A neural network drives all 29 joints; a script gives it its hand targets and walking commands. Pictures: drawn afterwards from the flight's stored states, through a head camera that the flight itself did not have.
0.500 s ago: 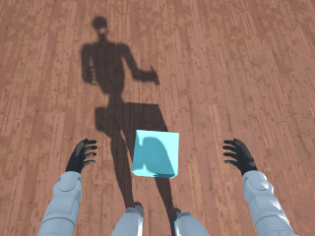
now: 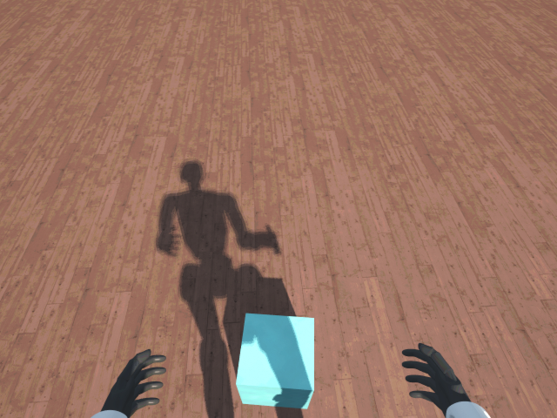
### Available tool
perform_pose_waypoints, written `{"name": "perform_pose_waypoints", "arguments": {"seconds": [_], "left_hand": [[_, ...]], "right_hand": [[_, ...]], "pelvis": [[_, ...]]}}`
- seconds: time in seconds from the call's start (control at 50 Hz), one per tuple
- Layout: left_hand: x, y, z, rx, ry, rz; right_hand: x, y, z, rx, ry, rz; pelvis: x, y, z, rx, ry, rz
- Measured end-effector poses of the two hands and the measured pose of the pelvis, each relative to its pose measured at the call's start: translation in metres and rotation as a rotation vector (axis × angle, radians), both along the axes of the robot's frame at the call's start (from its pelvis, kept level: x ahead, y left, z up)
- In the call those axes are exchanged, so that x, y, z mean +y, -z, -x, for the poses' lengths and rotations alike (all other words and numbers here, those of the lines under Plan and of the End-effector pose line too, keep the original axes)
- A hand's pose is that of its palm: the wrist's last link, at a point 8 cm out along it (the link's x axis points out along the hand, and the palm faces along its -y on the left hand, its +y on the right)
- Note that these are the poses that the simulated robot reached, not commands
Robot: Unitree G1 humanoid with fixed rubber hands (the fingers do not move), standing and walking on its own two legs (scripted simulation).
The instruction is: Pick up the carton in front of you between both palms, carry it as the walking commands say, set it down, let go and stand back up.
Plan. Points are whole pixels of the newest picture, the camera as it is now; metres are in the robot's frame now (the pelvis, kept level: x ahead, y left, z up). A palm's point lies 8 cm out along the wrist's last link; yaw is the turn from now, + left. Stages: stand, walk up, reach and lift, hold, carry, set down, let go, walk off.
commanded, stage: let go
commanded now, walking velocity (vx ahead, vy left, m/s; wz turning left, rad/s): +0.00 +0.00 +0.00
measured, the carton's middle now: (277, 362) +0.39 +0.01 -0.65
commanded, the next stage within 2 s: stand in 0.22 s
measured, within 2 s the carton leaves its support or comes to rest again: neither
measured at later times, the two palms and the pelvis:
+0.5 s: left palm out of the picture +0.13 +0.29 -0.09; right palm (486, 414) +0.15 -0.28 -0.08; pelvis +0.01 +0.00 +0.00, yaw +0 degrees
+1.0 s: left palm out of the picture +0.12 +0.30 -0.10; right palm out of the picture +0.13 -0.29 -0.09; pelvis +0.01 +0.01 +0.00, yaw +0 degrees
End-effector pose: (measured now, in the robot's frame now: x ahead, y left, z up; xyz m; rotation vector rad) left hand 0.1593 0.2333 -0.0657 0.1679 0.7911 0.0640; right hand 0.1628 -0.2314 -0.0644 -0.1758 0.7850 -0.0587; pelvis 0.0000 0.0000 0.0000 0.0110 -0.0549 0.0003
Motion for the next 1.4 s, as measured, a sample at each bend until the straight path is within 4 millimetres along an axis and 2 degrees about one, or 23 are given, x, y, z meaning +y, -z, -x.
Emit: {"name": "perform_pose_waypoints", "arguments": {"seconds": [0.24,0.4,0.52,0.7,0.9,1.4], "left_hand": [[0.0,0.004,0.003,0.01,-0.005,-0.016],[0.044,0.018,0.019,0.076,-0.054,-0.157],[0.06,0.022,0.026,0.119,-0.071,-0.193],[0.062,0.027,0.026,0.151,-0.066,-0.194],[0.065,0.03,0.03,0.182,-0.066,-0.196],[0.077,0.034,0.069,0.277,-0.081,-0.211]], "right_hand": [[-0.001,0.001,0.003,0.019,0.015,0.026],[-0.04,0.013,0.013,0.077,0.053,0.173],[-0.051,0.016,0.015,0.107,0.06,0.21],[-0.049,0.021,0.015,0.134,0.063,0.209],[-0.052,0.025,0.027,0.178,0.074,0.213],[-0.065,0.029,0.065,0.273,0.088,0.23]], "pelvis": [[0.001,0.002,0.002,-0.035,0.003,0.002],[0.002,0.005,-0.003,0.038,0.003,0.014],[0.004,0.005,-0.009,0.049,0.002,0.016],[0.007,0.003,-0.013,0.046,0.002,0.015],[0.008,0.001,-0.013,0.036,0.003,0.013],[0.008,-0.004,0.004,0.013,0.002,0.013]]}}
